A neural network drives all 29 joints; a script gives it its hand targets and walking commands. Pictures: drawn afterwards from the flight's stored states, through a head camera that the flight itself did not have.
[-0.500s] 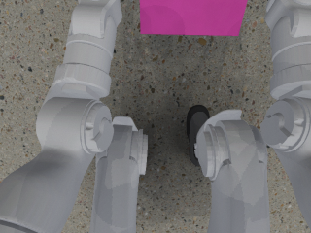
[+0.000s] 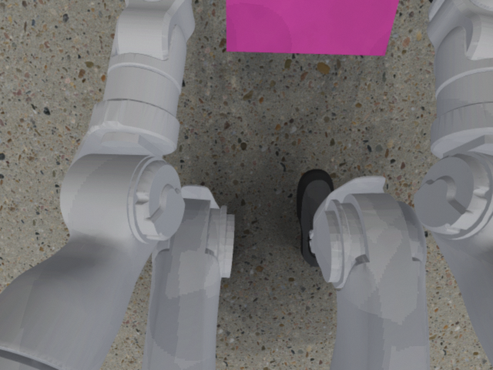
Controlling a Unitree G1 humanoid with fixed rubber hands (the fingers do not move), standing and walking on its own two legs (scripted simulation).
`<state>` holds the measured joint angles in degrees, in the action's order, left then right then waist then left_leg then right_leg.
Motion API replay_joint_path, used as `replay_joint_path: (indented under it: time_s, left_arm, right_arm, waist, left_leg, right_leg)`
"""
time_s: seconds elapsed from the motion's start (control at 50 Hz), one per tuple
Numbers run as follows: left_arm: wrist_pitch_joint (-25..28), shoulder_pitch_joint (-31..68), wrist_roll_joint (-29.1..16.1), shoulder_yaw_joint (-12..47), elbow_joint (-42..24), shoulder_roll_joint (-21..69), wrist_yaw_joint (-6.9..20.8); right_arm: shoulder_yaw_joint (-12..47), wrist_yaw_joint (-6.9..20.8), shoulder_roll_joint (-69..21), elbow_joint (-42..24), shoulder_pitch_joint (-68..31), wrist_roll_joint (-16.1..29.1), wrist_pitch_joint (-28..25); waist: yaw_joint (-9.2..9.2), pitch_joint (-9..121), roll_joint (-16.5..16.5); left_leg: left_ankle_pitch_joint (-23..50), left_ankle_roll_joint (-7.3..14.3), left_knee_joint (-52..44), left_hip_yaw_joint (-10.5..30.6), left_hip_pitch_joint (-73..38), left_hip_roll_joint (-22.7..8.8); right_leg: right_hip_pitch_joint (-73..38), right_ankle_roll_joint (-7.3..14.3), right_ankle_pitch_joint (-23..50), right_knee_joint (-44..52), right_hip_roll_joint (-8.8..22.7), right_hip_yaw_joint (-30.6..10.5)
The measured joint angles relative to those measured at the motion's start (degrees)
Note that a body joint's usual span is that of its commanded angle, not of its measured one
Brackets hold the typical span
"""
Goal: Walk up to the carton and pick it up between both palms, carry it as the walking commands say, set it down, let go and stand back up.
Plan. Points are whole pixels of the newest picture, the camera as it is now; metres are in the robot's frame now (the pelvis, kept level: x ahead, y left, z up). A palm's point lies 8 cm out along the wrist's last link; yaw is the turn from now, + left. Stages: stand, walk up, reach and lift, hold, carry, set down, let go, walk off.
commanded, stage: set down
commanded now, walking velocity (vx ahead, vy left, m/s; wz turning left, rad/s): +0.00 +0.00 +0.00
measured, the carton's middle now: out of the picture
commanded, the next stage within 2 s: none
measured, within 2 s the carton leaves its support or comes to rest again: rests again in 1.02 s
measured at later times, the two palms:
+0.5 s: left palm out of the picture +0.57 +0.05 -0.18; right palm out of the picture +0.54 -0.24 -0.18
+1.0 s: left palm out of the picture +0.55 +0.06 -0.20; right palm out of the picture +0.52 -0.24 -0.20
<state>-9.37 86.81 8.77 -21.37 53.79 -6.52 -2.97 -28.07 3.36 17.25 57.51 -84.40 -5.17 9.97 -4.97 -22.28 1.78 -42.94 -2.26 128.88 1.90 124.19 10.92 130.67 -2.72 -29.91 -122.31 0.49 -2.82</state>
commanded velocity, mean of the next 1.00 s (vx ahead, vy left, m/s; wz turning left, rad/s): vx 0.00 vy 0.00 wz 0.00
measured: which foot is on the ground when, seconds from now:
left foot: down 0.00-1.00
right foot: down 0.00-1.00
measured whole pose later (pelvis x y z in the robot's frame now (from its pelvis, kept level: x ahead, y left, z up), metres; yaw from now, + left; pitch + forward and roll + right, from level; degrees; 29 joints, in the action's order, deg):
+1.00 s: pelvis +0.00 -0.01 +0.00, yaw +1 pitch +38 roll +0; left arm -5.9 88.1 4.7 -11.1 61.3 -11.4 -4.4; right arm -27.2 1.1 18.7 66.7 -86.8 -5.4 3.8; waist -4.9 -24.7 1.3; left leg -42.2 -2.5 128.9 1.7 124.5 8.9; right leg 130.7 -1.5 -29.8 -122.8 1.4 -1.6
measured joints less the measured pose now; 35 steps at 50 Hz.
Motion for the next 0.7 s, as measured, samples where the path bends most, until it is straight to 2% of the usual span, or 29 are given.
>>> replay_joint_path:
  time_s: [0.16, 0.32, 0.44, 0.58, 0.7]
  left_arm:
    - [0.4, -0.4, 0.1, -0.2, -0.5, 0.0, 0.6]
    - [0.9, -0.2, 0.4, 0.2, -0.6, 0.1, 0.1]
    - [2.0, -0.4, -0.8, 0.3, -0.1, -0.8, 0.2]
    - [2.1, 0.0, 0.2, 1.5, 0.8, -1.3, 0.4]
    - [2.8, 0.4, -0.8, 2.4, 1.6, -2.4, 0.8]
  right_arm:
    - [-1.5, 0.4, -0.6, -0.2, 0.0, -1.5, -0.1]
    - [-1.3, 1.6, -0.1, -0.5, 0.0, -1.2, -0.5]
    - [-0.7, 0.8, -0.4, 0.4, -0.8, -1.4, -0.8]
    - [-1.2, 1.4, -0.1, 1.5, -1.1, -1.4, -1.3]
    - [-1.0, 0.6, -0.3, 2.6, -1.9, -1.3, -2.2]
  waist:
    - [-0.23, 0.5, -0.6]
    - [-0.10, 0.9, 0.1]
    - [-0.91, 0.9, 0.0]
    - [-0.42, 0.5, -0.2]
    - [-0.67, -0.3, -0.3]
  left_leg:
    - [-0.9, 0.1, 0.2, -0.1, 0.1, -0.2]
    - [-1.4, -0.1, 0.2, 0.2, 0.6, -0.2]
    - [-1.1, -0.1, 0.4, -0.2, 1.1, -0.8]
    - [-0.9, -0.5, 0.9, 0.2, 1.0, -1.1]
    - [-0.3, -0.7, 0.7, 0.2, 0.9, -1.3]
  right_leg:
    - [0.4, 0.1, -0.8, -0.4, 0.0, 0.0]
    - [0.8, 0.4, -1.6, -0.6, 0.4, 0.4]
    - [1.2, 1.0, -1.7, -1.2, 0.9, 0.7]
    - [1.2, 1.5, -1.2, -1.6, 0.9, 1.2]
    - [1.0, 1.6, -0.8, -1.4, 1.0, 1.4]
